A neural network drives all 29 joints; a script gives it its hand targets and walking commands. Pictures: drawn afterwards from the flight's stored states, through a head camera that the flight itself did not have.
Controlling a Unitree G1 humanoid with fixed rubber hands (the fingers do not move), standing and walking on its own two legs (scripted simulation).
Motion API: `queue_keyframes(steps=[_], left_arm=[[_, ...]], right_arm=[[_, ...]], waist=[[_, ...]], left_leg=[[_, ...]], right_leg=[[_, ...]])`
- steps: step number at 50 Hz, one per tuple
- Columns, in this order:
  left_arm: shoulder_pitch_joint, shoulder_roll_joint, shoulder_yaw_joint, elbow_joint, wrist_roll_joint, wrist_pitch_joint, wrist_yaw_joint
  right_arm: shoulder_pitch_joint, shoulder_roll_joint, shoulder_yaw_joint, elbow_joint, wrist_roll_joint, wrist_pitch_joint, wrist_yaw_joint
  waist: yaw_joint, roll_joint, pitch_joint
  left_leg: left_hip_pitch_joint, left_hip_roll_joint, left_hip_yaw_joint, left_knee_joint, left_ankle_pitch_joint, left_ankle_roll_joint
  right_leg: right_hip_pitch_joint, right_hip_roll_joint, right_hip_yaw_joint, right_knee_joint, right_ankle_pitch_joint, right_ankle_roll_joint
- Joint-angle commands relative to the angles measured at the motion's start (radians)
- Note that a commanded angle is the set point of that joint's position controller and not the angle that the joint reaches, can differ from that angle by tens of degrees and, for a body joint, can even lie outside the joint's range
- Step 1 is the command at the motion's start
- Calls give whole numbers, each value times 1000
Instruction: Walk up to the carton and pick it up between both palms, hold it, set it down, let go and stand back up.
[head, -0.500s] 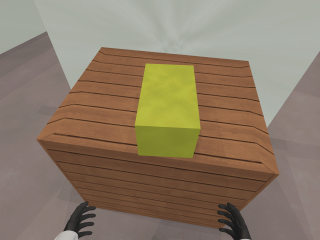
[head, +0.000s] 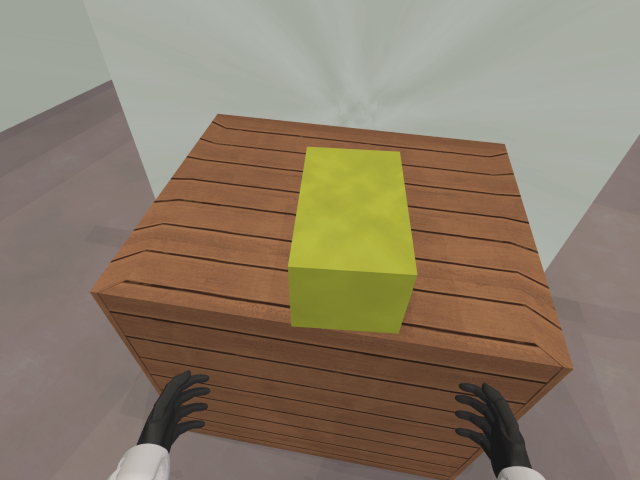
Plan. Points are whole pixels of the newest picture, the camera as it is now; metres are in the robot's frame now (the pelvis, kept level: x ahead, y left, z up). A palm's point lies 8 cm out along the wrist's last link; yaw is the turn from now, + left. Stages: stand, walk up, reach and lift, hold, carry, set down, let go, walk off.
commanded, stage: reach and lift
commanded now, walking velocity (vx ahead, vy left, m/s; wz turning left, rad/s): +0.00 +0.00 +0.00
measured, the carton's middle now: (349, 233) +0.51 +0.02 +0.00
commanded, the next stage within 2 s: none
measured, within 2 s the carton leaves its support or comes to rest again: neither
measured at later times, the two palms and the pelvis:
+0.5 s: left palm (185, 373) +0.23 +0.22 +0.01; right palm (505, 392) +0.24 -0.17 +0.02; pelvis +0.01 +0.00 +0.00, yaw +0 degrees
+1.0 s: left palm (200, 300) +0.31 +0.21 +0.05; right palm (493, 313) +0.32 -0.16 +0.06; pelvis +0.01 -0.01 +0.00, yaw +1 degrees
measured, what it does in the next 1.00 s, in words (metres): stands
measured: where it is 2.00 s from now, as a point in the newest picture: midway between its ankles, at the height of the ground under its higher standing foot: outside the picture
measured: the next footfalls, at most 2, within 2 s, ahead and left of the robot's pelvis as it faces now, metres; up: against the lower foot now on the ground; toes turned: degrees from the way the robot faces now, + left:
none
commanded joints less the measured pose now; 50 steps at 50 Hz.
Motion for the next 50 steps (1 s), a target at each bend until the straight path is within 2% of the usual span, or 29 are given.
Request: queue_keyframes(steps=[1,9,17,26,32,39,45,50], left_arm=[[-115,75,30,-171,-5,-35,7],[-155,32,21,-200,-6,-72,14],[-207,2,17,-197,-10,-158,24],[-335,-5,23,-131,-24,-230,25],[-450,2,42,-91,-28,-189,18],[-574,3,75,-81,-14,-97,1],[-688,6,99,-64,-7,-21,-3],[-798,12,115,-14,-8,6,2]], right_arm=[[-86,-76,-21,-167,24,-22,-4],[-122,-105,-27,-227,53,-31,-15],[-154,-113,-17,-264,77,-72,-28],[-268,-107,0,-240,98,-94,-49],[-393,-112,6,-189,114,-65,-74],[-533,-119,12,-152,135,-10,-106],[-664,-122,6,-121,144,47,-126],[-789,-122,-9,-74,138,81,-133]], waist=[[-3,86,-27],[-3,75,-36],[-2,61,-62],[-9,51,-93],[-20,44,-137],[-30,46,-172],[-36,50,-187],[-38,53,-216]], left_leg=[[45,49,-33,-68,134,-54],[79,54,-50,-76,185,-71],[98,48,-54,-78,231,-73],[88,37,-52,-82,219,-64],[104,28,-55,-73,245,-60],[142,20,-57,-66,303,-58],[157,18,-55,-67,299,-54],[152,18,-52,-65,275,-46]], right_leg=[[-35,-48,35,-83,5,-2],[3,-40,36,-105,51,-3],[31,-44,44,-111,108,5],[54,-58,52,-100,153,20],[76,-60,48,-88,221,28],[94,-54,39,-88,294,33],[80,-50,30,-91,282,34],[62,-47,24,-84,255,36]])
